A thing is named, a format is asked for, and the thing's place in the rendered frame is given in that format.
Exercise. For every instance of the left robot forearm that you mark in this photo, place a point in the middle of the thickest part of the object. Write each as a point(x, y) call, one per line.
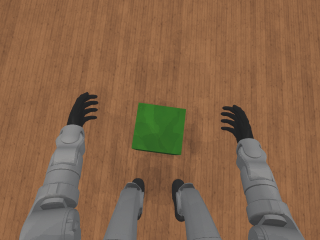
point(60, 187)

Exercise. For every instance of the robot right hand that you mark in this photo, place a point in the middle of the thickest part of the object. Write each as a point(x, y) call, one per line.
point(242, 128)

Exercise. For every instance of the left robot upper arm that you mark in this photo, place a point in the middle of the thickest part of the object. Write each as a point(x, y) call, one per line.
point(53, 224)

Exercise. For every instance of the right robot upper arm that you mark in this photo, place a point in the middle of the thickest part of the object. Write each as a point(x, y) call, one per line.
point(268, 232)

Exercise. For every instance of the right robot forearm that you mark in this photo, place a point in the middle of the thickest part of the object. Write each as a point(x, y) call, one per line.
point(264, 203)

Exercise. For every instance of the robot left thigh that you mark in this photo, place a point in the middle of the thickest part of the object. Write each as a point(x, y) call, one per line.
point(124, 220)

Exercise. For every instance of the robot left hand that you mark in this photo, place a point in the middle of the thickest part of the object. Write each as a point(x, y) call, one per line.
point(76, 116)

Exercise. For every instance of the carton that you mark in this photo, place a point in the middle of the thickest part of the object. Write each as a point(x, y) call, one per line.
point(159, 129)

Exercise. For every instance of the right robot shin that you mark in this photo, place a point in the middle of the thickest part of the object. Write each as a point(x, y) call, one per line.
point(187, 185)

